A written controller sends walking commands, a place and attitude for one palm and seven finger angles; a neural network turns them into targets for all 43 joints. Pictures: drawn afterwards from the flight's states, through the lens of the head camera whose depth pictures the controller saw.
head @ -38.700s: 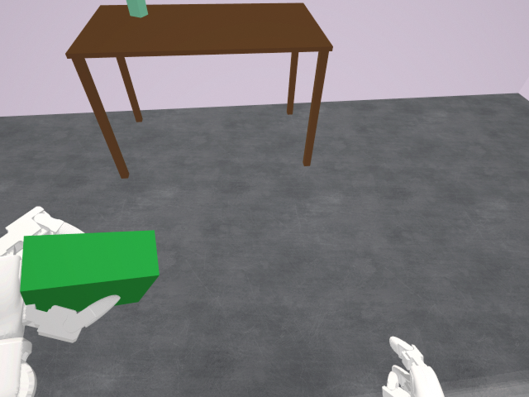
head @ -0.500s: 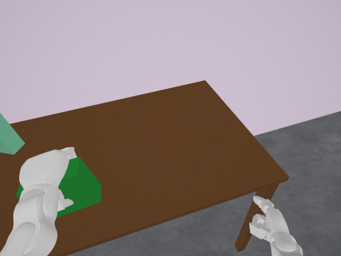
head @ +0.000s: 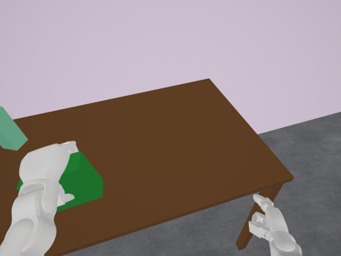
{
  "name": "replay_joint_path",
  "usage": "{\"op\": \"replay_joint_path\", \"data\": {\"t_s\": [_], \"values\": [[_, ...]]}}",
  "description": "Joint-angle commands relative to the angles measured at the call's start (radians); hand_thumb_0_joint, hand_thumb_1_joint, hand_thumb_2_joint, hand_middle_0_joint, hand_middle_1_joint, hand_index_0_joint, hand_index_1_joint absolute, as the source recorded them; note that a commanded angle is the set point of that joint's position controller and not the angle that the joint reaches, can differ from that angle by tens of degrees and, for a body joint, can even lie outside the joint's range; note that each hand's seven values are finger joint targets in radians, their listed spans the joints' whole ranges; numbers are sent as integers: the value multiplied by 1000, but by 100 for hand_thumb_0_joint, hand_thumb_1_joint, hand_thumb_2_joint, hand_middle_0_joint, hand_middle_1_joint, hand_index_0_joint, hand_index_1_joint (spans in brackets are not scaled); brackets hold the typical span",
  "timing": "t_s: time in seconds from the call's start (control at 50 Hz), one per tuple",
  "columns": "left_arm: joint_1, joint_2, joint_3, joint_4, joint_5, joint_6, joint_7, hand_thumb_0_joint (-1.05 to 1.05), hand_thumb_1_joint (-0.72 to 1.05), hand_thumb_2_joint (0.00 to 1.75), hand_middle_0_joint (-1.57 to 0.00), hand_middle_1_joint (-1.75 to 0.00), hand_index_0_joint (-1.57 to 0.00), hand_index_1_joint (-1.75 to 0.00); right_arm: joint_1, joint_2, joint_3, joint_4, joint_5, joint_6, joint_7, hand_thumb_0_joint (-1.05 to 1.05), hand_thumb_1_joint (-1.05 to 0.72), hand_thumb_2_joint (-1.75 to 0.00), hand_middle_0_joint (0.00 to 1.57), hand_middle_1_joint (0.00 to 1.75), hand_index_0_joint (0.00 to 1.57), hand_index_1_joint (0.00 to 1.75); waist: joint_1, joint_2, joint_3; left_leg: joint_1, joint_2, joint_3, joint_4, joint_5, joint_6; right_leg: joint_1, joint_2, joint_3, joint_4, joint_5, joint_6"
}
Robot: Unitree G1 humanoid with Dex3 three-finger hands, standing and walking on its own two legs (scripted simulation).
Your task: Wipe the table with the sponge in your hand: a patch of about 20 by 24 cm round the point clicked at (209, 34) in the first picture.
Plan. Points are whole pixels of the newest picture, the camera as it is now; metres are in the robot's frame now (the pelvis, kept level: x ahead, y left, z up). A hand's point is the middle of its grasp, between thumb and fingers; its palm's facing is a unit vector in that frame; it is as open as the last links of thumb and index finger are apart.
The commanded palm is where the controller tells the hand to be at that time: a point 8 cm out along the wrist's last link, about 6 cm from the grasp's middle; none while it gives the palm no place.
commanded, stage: bring the sponge back beside the body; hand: left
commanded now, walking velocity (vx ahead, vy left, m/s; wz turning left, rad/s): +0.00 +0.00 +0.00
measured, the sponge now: (69, 187) +0.22 +0.29 +0.06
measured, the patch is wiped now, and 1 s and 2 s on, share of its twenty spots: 1.00 1.00 1.00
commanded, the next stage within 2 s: step back with the hand held close in 1.46 s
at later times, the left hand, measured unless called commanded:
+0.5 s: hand (60, 180) +0.21 +0.29 +0.10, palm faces +0.08 -0.14 -0.99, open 9.7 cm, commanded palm +0.17 +0.28 +0.18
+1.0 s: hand (62, 189) +0.19 +0.27 +0.10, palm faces +0.08 -0.15 -0.99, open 9.7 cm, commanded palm +0.15 +0.27 +0.18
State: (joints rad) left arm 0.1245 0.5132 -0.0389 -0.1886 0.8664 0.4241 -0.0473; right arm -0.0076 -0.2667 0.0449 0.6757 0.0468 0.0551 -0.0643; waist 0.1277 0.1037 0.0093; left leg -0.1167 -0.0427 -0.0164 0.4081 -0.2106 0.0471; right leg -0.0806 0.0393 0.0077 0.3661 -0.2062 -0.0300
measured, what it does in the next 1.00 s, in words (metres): stands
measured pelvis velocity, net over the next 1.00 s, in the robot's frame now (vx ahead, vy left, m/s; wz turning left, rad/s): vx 0.00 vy -0.01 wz -0.01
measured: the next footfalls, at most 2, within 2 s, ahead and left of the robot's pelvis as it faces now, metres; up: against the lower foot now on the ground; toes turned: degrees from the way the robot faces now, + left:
none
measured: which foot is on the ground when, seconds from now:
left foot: down 0.00-1.00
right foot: down 0.00-1.00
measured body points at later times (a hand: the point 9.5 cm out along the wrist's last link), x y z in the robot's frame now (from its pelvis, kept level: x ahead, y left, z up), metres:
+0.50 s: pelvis +0.00 +0.00 +0.00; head -0.03 -0.03 +0.45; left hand +0.20 +0.29 +0.16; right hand +0.26 -0.20 -0.07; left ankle +0.01 +0.09 -0.74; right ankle +0.00 -0.11 -0.74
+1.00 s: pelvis +0.00 -0.01 +0.00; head -0.03 -0.05 +0.45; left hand +0.18 +0.28 +0.16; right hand +0.26 -0.20 -0.07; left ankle +0.01 +0.09 -0.74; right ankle +0.00 -0.11 -0.74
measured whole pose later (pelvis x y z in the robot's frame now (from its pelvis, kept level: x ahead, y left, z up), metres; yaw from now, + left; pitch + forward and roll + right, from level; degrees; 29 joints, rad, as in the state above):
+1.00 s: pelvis +0.00 -0.01 +0.00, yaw -1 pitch -5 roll -1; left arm 0.27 0.50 -0.04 -0.34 0.85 0.47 -0.03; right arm -0.01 -0.26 0.05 0.67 0.04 0.06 -0.04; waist 0.13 0.12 0.00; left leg -0.12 -0.03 -0.01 0.43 -0.22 0.03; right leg -0.08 0.06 0.01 0.38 -0.21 -0.04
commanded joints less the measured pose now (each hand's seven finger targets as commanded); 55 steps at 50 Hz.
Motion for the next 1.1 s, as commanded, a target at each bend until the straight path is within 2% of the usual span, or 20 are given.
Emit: {"op": "replay_joint_path", "data": {"t_s": [0.0,0.08,0.12,0.18,0.22,0.28,0.34,0.38,0.4,0.5,0.56,0.68,0.7,0.76,0.8,0.88,0.94,0.98,1.04,1.08], "values": [[-300,238,158,-231,57,-17,66,0,10,130,-120,-160,-120,-160,-257,-92,-23,-184,-1,-57,-3,0,-90,-90,20,30,20,30,7,5,-199,50,31,-106,-60,172,3,18,-10,102,-51,94,-68],[-231,236,171,-227,46,10,73,0,10,130,-120,-160,-120,-160,-270,-94,-26,-181,-2,-53,7,0,-90,-90,20,30,20,30,13,3,-182,42,35,-113,-71,186,-3,23,-7,118,-51,103,-70],[-235,196,130,-228,50,25,68,0,10,130,-120,-160,-120,-160,-275,-89,-22,-183,2,-52,11,0,-90,-90,20,30,20,30,10,-5,-184,39,34,-109,-70,194,-3,18,-12,102,-48,109,-65],[-216,232,160,-256,47,39,65,0,10,130,-120,-160,-120,-160,-279,-97,-25,-188,0,-48,15,0,-90,-90,20,30,20,30,15,-10,-194,39,38,-117,-72,197,-2,30,-5,111,-41,112,-68],[-198,192,128,-286,48,37,64,0,10,130,-120,-160,-120,-160,-276,-86,-23,-196,1,-52,21,0,-90,-90,20,30,20,30,16,2,-207,45,38,-114,-66,221,-1,35,-9,98,-33,137,-65],[-169,214,151,-320,44,40,62,0,10,130,-120,-160,-120,-160,-277,-94,-24,-196,-2,-42,26,0,-90,-90,20,30,20,30,15,-5,-197,44,44,-121,-67,228,-2,37,-2,112,-34,145,-69],[-122,185,134,-307,43,43,64,0,10,130,-120,-160,-120,-160,-265,-92,-25,-199,-4,-38,28,0,-90,-90,20,30,20,30,20,-25,-180,42,41,-112,-56,237,2,26,-6,94,-35,154,-65],[-150,234,172,-322,44,45,71,0,10,130,-120,-160,-120,-160,-275,-97,-25,-198,-3,-38,23,0,-90,-90,20,30,20,30,15,-28,-172,39,40,-117,-58,203,3,18,-2,127,-42,124,-67],[-153,202,145,-305,43,51,70,0,10,130,-120,-160,-120,-160,-269,-91,-21,-204,-2,-37,22,0,-90,-90,20,30,20,30,16,-23,-165,32,39,-109,-55,195,5,14,-6,105,-42,114,-65],[-159,193,127,-342,45,44,67,0,10,130,-120,-160,-120,-160,-278,-87,-20,-210,-1,-46,18,0,-90,-90,20,30,20,30,17,19,-187,47,33,-112,-49,192,8,20,-7,113,-41,110,-68],[-134,196,130,-308,42,39,61,0,10,130,-120,-160,-120,-160,-268,-91,-24,-193,1,-43,16,0,-90,-90,20,30,20,30,4,-29,-159,41,35,-112,-50,177,4,-4,-11,120,-54,92,-60],[-121,238,173,-365,45,27,70,0,10,130,-120,-160,-120,-160,-286,-92,-23,-199,-4,-49,16,0,-90,-90,20,30,20,30,14,0,-179,43,32,-117,-43,181,6,16,-4,148,-47,101,-68],[-107,210,156,-355,46,29,69,0,10,130,-120,-160,-120,-160,-276,-86,-21,-208,-8,-51,16,0,-90,-90,20,30,20,30,24,-10,-185,37,29,-109,-34,185,8,23,-10,127,-40,109,-67],[-75,205,156,-323,37,33,69,0,10,130,-120,-160,-120,-160,-272,-89,-24,-192,-3,-44,19,0,-90,-90,20,30,20,30,9,-51,-150,29,31,-106,-34,170,2,-8,-15,139,-55,95,-58],[-82,204,157,-342,34,38,69,0,10,130,-120,-160,-120,-160,-281,-90,-20,-205,-5,-50,18,0,-90,-90,20,30,20,30,19,-16,-167,28,27,-103,-27,162,7,5,-12,137,-49,89,-65],[-64,221,170,-381,31,30,72,0,10,130,-120,-160,-120,-160,-286,-89,-23,-202,-5,-52,18,0,-90,-90,20,30,20,30,12,-24,-172,42,28,-111,-26,171,6,1,-7,160,-50,97,-63],[-23,184,145,-338,28,36,67,0,10,130,-120,-160,-120,-160,-269,-90,-22,-200,-7,-50,17,0,-90,-90,20,30,20,30,14,-49,-146,37,28,-103,-20,175,8,-14,-11,135,-54,103,-59],[-49,219,172,-393,31,30,75,0,10,130,-120,-160,-120,-160,-287,-88,-22,-203,-6,-52,16,0,-90,-90,20,30,20,30,13,-18,-153,39,30,-109,-25,161,7,-11,-8,167,-55,83,-64],[-10,190,153,-371,32,33,74,0,10,130,-120,-160,-120,-160,-272,-88,-23,-204,-9,-51,18,0,-90,-90,20,30,20,30,19,-26,-148,40,28,-102,-17,183,7,-11,-11,138,-51,109,-62],[-25,216,176,-409,31,30,82,0,10,130,-120,-160,-120,-160,-288,-86,-24,-205,-6,-53,19,0,-90,-90,20,30,20,30,15,-23,-154,40,30,-109,-21,174,5,-5,-6,168,-50,99,-66]]}}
